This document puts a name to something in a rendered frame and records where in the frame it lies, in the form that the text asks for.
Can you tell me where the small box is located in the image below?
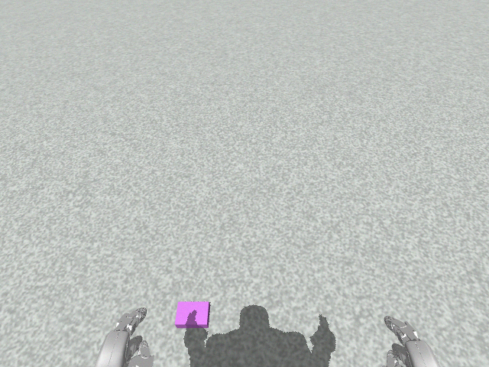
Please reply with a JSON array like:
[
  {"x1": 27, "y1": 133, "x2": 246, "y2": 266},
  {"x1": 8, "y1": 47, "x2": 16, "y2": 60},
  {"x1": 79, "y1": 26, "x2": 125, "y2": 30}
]
[{"x1": 175, "y1": 301, "x2": 210, "y2": 328}]

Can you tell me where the left robot hand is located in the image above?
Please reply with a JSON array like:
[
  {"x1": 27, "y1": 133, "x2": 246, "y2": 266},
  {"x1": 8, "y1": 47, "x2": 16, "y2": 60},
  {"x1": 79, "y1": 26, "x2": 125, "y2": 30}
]
[{"x1": 95, "y1": 307, "x2": 154, "y2": 367}]

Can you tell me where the right robot hand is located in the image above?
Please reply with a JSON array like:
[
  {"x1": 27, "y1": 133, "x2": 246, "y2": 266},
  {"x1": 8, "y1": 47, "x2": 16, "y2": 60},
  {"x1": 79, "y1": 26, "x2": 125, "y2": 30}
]
[{"x1": 382, "y1": 316, "x2": 440, "y2": 367}]

